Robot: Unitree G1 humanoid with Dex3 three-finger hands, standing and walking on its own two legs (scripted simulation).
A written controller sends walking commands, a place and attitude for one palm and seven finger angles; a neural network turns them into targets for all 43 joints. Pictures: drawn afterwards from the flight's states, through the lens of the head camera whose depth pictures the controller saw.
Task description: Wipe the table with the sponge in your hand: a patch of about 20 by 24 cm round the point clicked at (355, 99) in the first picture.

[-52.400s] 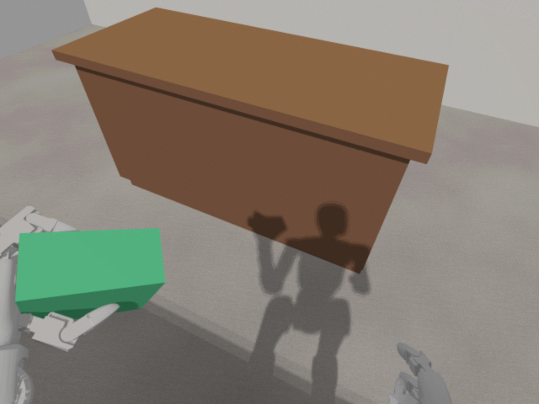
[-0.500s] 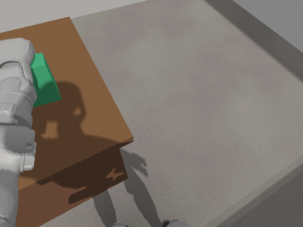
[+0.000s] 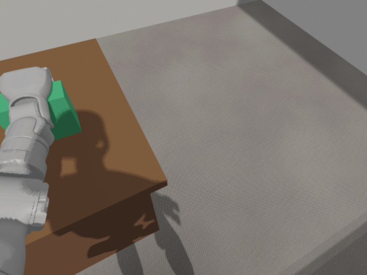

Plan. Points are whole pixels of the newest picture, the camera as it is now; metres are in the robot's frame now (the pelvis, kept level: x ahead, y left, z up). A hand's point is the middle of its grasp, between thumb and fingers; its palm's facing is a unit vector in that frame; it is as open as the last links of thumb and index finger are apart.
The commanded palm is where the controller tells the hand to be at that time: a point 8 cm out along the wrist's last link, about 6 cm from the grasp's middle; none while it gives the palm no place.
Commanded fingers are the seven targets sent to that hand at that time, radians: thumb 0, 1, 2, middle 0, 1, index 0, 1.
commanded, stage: wipe back along the third lane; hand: left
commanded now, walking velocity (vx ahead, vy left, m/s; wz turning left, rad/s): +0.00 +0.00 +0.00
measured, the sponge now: (45, 121) +0.47 +0.32 +0.03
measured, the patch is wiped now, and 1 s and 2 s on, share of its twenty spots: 0.95 1.00 1.00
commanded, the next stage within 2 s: slide back across to the middle lane in 1.32 s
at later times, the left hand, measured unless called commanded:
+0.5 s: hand (40, 122) +0.42 +0.29 +0.09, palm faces -0.02 +0.02 -1.00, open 10.4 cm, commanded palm +0.38 +0.27 +0.11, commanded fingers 0.00 0.10 1.30 -1.20 -1.60 -1.20 -1.60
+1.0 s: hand (47, 140) +0.37 +0.26 +0.09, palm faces -0.02 +0.02 -1.00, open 10.4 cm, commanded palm +0.33 +0.25 +0.11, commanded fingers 0.00 0.10 1.30 -1.20 -1.60 -1.20 -1.60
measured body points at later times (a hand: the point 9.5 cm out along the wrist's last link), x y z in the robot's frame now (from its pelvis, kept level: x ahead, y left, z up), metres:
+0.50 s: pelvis +0.02 +0.00 +0.01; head +0.06 -0.01 +0.46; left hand +0.42 +0.29 +0.14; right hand +0.15 -0.25 -0.12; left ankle -0.04 +0.10 -0.72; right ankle -0.02 -0.14 -0.72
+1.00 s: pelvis +0.00 -0.02 +0.01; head +0.02 -0.04 +0.46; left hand +0.37 +0.26 +0.14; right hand +0.14 -0.27 -0.12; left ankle -0.04 +0.10 -0.72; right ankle -0.03 -0.14 -0.72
